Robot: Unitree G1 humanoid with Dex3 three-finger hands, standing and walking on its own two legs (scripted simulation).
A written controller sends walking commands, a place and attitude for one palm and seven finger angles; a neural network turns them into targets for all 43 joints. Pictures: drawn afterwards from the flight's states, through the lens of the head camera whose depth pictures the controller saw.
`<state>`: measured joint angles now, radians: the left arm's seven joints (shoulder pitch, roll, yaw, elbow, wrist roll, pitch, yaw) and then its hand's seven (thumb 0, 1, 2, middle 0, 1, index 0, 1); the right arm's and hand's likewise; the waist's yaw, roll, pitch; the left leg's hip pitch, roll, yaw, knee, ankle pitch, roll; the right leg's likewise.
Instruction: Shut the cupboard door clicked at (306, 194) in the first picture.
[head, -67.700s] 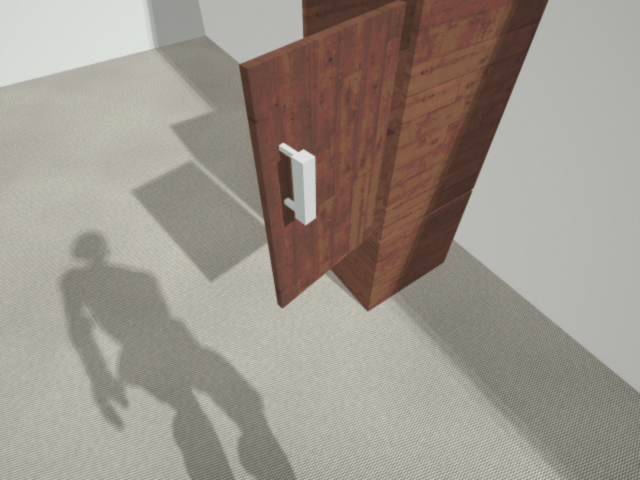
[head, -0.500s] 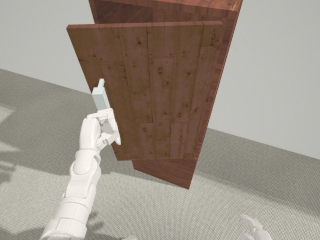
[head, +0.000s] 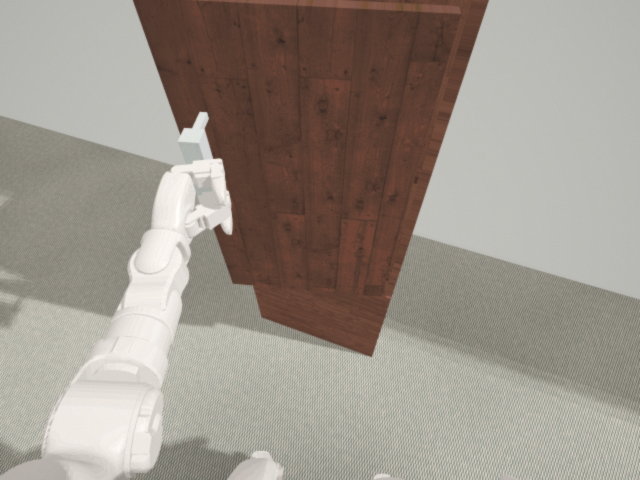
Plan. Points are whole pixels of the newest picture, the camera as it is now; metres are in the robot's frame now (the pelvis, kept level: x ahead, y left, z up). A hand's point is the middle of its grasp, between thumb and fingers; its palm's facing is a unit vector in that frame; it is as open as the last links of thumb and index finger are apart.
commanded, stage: push the door shut along its arc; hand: left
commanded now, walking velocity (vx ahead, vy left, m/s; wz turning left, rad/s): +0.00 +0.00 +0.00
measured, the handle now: (208, 164) +0.51 +0.16 +0.09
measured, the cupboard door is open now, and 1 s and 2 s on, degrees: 15 0 0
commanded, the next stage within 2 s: pull the fist back off the door in 1.12 s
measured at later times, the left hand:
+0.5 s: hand (260, 171) +0.50 +0.08 +0.09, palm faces -0.23 -0.97 -0.03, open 3.1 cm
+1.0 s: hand (274, 149) +0.54 +0.07 +0.09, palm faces -0.34 -0.94 -0.02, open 2.9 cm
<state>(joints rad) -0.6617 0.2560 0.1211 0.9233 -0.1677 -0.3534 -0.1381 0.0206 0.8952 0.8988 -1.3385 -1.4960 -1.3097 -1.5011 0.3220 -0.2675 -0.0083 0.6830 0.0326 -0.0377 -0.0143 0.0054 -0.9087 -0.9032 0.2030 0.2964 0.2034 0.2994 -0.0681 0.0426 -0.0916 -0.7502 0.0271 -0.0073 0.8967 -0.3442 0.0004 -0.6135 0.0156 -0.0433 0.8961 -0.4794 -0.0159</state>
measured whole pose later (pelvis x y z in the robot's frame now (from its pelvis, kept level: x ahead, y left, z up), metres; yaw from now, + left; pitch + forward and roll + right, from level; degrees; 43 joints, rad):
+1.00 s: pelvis +0.00 +0.00 -0.03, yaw -2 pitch +22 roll -3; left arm -1.17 0.45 0.23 1.28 -0.09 -0.27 -0.35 0.00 0.85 0.93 -1.30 -1.50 -1.29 -1.50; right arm 0.41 -0.27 0.00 0.69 -0.01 -0.03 0.01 0.00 -0.91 -0.90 0.20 0.30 0.20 0.30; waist -0.21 0.06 -0.11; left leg -1.04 0.06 -0.02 1.05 -0.39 0.00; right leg -0.90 0.05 -0.05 1.02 -0.52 -0.02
